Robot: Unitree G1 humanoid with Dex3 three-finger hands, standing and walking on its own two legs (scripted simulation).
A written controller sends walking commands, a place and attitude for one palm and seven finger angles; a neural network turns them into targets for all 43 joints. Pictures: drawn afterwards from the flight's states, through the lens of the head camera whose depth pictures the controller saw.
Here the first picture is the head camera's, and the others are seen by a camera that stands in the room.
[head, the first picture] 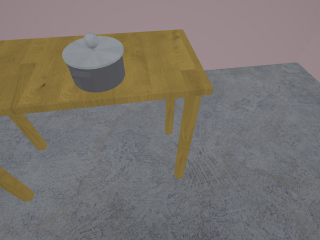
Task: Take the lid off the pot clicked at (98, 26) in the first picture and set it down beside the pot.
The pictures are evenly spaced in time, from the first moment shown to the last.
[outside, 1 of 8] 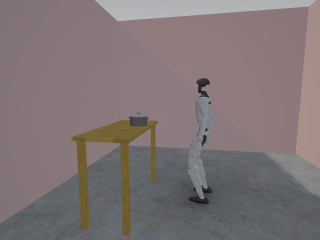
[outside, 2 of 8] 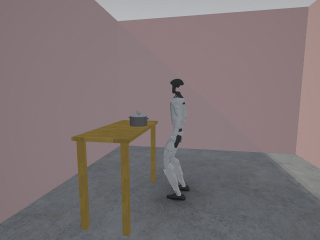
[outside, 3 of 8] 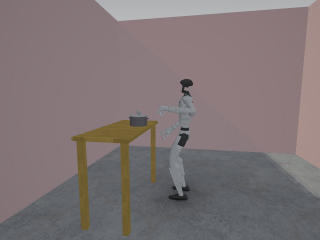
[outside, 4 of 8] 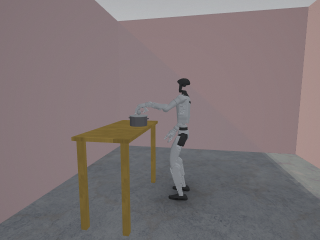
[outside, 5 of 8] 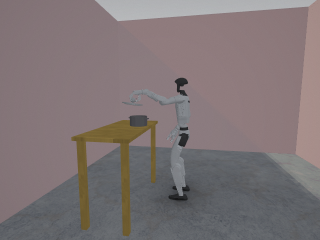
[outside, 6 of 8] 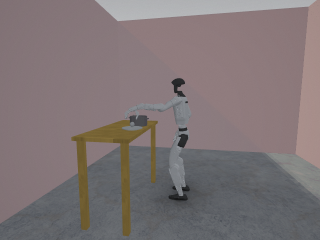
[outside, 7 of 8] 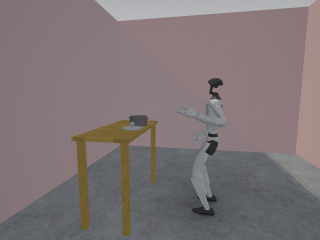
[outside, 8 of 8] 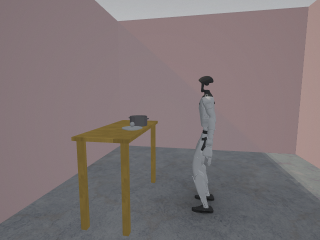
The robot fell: no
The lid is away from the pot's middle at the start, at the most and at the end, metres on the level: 0.00 0.25 0.24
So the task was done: yes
